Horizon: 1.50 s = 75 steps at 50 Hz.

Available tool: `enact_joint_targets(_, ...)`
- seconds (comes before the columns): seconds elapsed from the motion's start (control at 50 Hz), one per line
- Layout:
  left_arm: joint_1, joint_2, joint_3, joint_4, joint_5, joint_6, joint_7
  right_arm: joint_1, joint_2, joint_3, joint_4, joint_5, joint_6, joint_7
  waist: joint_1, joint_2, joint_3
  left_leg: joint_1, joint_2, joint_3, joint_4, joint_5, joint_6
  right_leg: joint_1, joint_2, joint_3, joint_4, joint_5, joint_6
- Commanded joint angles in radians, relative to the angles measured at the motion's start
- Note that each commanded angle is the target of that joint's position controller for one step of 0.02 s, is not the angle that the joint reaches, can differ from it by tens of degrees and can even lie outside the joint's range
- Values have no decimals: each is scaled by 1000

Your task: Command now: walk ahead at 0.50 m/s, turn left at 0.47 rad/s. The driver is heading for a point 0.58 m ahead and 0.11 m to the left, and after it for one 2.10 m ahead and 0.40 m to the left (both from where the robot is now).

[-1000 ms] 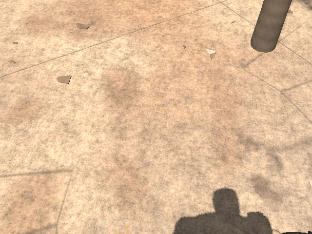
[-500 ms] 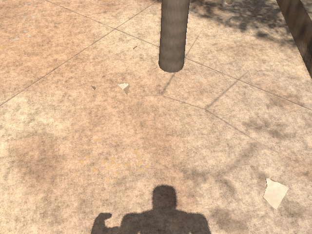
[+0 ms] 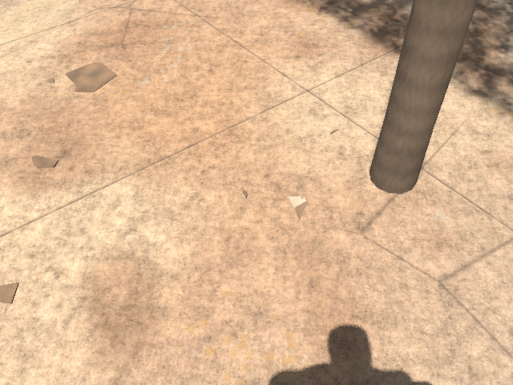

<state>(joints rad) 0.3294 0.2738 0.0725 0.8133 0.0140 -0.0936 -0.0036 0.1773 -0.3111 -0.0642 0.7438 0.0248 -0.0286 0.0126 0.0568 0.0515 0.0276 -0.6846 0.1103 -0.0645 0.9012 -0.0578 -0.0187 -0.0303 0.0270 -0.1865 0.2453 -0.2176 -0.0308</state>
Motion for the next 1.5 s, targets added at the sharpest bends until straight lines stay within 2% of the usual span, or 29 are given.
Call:
enact_joint_targets(0.02, -69, 158, 36, -63, -7, -13, 12, -64, -10, 8, -82, -3, -10, 21, -10, -84, 58, 23, 13, 25, -133, 104, 15, -53, -287, 67, -133, 266, -144)
enact_joint_targets(0.14, -25, 211, 54, -24, -37, 28, 15, -152, -41, -2, -163, -5, -3, 50, -8, -104, 58, 47, -45, 121, -259, -68, 93, 129, -329, -3, 12, 556, -99)
enact_joint_targets(0.2, -55, 227, 54, -34, -48, 49, 24, 146, -144, -66, -103, -1, 8, 36, -185, -108, -129, 489, -179, 185, -329, -97, 176, 34, -268, -63, 465, 851, -38)
enact_joint_targets(0.22, -28, 170, 31, -53, -18, 40, 26, 283, -237, -99, -74, 5, 20, 13, -223, 35, -214, 785, -42, -54, -351, -61, 238, -232, -215, -63, 785, 453, 14)
enact_joint_targets(0.24, 24, 54, -6, -115, -3, 10, 18, 203, -317, -102, -109, 6, 9, 11, -101, 253, -309, 1042, 192, -667, -523, -277, 442, -647, 18, 77, 1135, -347, 76)
enact_joint_targets(0.26, -72, 150, 8, -124, -34, -27, 3, 219, -227, -75, -131, -1, -9, 23, -177, 99, -372, 1055, 227, -758, -629, -350, 429, -741, -16, 289, 1190, -346, 55)
enact_joint_targets(0.28, -143, 168, 12, -150, -65, -42, -4, 201, -174, -60, -119, -10, -23, 24, -173, 58, -241, 962, 198, -609, -626, -302, 383, -795, -58, 280, 1156, -269, 29)
enact_joint_targets(0.3, -148, 150, 6, -147, -50, -49, 2, 147, -149, -51, -119, -8, -32, 25, -121, -35, -143, 808, 150, -484, -620, -181, 345, -759, -104, 278, 1054, -191, 19)
enact_joint_targets(0.34, -124, 159, 17, -129, -11, -35, 9, 55, -101, -34, -147, -22, -36, 14, -56, -24, -89, 613, 91, -355, -645, 5, 317, -630, -150, 284, 929, -109, 28)
enact_joint_targets(0.44, -198, 105, 1, -151, 5, -1, 9, 87, -143, -46, -127, -13, -40, -14, -60, -23, -41, 467, 27, -222, -680, 160, 306, -594, -119, 245, 664, 58, 100)
enact_joint_targets(0.54, -364, 82, -15, -189, -14, -13, -8, 155, -156, -51, -95, -3, -26, -28, -127, 27, -17, 431, -16, -212, -658, -19, 240, -484, -46, 240, 348, 307, 106)
enact_joint_targets(0.66, -346, 126, -4, -186, -21, -31, -34, 200, -137, -43, -45, -13, -20, -25, -124, 81, -1, 639, 92, -262, -556, 88, 211, -482, -57, 221, 254, 180, 12)
enact_joint_targets(0.7, -187, 170, 22, -141, -14, -35, -27, 182, -117, -34, -47, -16, -15, -25, -42, 58, -95, 657, 26, -183, -353, 385, 172, -265, -27, 188, 211, 175, -54)
enact_joint_targets(0.72, -31, 217, 32, -119, -6, -36, -27, 187, -88, -17, -67, -31, -14, -30, 18, -33, -244, 539, -31, -121, -89, 270, 136, -9, -158, 366, 237, 229, -129)
enact_joint_targets(0.74, 59, 299, 58, -90, -8, -25, -35, 304, -39, -3, -77, -18, -28, -29, -18, -319, -336, 155, -192, -18, 265, -219, 39, 315, -345, 809, 151, 36, -299)
enact_joint_targets(0.76, 65, 217, 35, -85, -43, -22, -46, 268, -87, -4, -82, -21, -42, -26, 2, -292, -298, -13, -174, -80, 349, -487, 37, 342, -361, 999, 34, -196, -295)
enact_joint_targets(0.78, 7, 167, 20, -98, -46, -16, -43, 156, -135, -17, -100, -4, -52, -19, 12, -193, -155, -85, -118, -83, 378, -409, 44, 233, -341, 878, 24, -247, -252)
enact_joint_targets(0.82, -57, 146, 10, -118, -23, 1, -35, 40, -113, -13, -129, -28, -72, -16, -7, -66, -28, -66, -64, -44, 272, -296, 42, 25, -264, 709, -8, -78, -228)
enact_joint_targets(0.88, -65, 127, 2, -120, -21, 4, -20, 60, -76, -11, -132, -43, -74, -15, -51, -143, -47, 41, -40, -24, 113, -238, 10, -64, -189, 590, -36, 132, -222)
enact_joint_targets(0.98, -26, 194, 28, -92, -32, 28, 13, -64, -30, 6, -159, -46, -67, -24, -33, -135, -44, 150, -108, 19, -182, -55, -50, -176, -125, 439, 29, 563, -185)
enact_joint_targets(1.06, 34, 181, 31, -69, -44, 68, 36, -156, -34, 3, -173, -30, -64, -11, -4, -152, -74, 237, -172, -1, -339, 74, -47, -168, -108, 484, 105, 502, -134)
enact_joint_targets(1.14, -35, 170, 35, -106, -39, 88, 50, -95, -81, -19, -157, -33, -76, -8, -66, -174, -93, 348, -156, -44, -480, 82, 0, -115, -106, 597, 244, 407, -90)
enact_joint_targets(1.16, -52, 145, 28, -123, -37, 87, 47, -42, -101, -26, -146, -43, -82, -14, -93, -146, -134, 473, -105, -50, -544, 196, 34, -145, -58, 576, 346, 367, -56)
enact_joint_targets(1.18, -33, 90, 10, -149, -18, 84, 44, 39, -158, -35, -145, -61, -79, -26, -107, -4, -259, 717, 92, -202, -488, 498, 108, -268, 12, 492, 589, 68, -12)
enact_joint_targets(1.2, 174, 41, -6, -137, -24, 80, 39, 39, -166, -30, -150, -79, -59, -28, -17, 225, -363, 934, 339, -494, -441, 751, 298, -493, 136, 412, 822, -548, 35)
enact_joint_targets(1.22, 230, 153, 11, -106, -31, 91, 36, 27, -122, -31, -145, -41, -39, -23, -16, 182, -372, 865, 376, -573, -472, 500, 337, -544, 36, 373, 957, -502, 65)
enact_joint_targets(1.26, 66, 209, 39, -114, -42, 128, 48, -56, -44, -6, -162, -37, -14, -27, -45, 28, -190, 677, 216, -330, -523, 229, 248, -589, -15, 320, 1006, -350, 114)
enact_joint_targets(1.32, 40, 134, 32, -134, -37, 151, 44, -131, -74, -10, -147, -54, 2, -32, -22, 79, -63, 442, 118, -152, -620, 78, 232, -506, -47, 247, 944, -242, 131)
enact_joint_targets(1.5, -73, 76, -1, -186, -16, 132, 16, -92, -103, -14, -77, -26, 24, -15, -62, 84, -130, 455, 135, -77, -596, 81, 273, -270, -47, 198, 475, -127, 78)
